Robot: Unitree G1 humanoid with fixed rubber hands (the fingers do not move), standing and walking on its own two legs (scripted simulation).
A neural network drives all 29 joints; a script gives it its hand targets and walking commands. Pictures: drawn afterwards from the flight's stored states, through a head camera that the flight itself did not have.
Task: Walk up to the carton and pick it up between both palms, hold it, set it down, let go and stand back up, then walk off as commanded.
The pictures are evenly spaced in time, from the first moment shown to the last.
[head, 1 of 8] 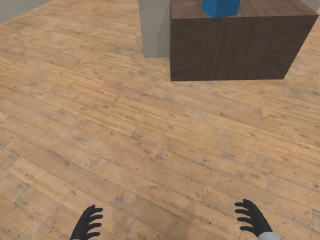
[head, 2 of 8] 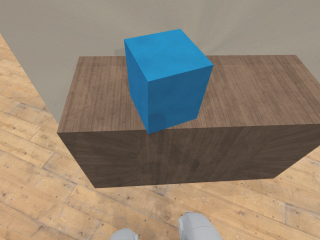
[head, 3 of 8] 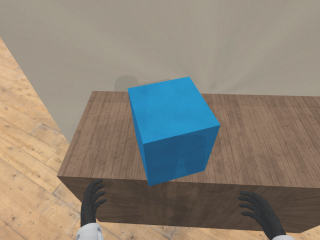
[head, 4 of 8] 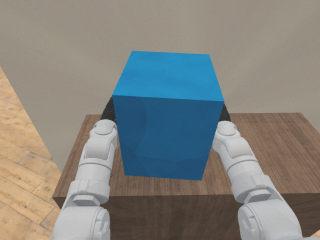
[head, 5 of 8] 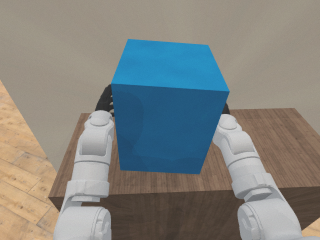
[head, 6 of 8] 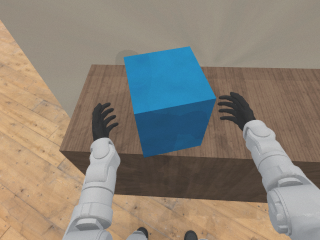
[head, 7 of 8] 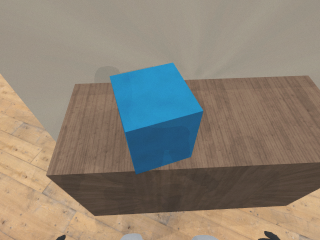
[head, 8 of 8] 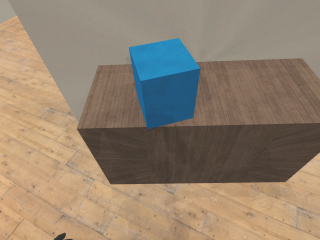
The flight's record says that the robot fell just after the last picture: no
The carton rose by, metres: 0.23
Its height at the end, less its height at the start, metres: +0.00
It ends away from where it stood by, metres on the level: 0.02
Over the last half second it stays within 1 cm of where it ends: yes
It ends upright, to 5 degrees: yes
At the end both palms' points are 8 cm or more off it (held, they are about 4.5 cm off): yes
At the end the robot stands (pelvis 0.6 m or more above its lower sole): yes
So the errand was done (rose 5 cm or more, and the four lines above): yes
